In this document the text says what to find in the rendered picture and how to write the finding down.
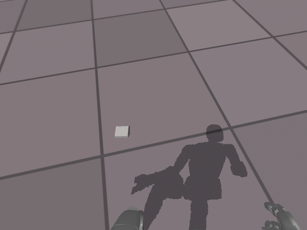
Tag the right robot hand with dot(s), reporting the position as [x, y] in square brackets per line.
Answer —
[286, 221]

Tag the small box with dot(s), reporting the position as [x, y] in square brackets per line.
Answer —
[122, 132]

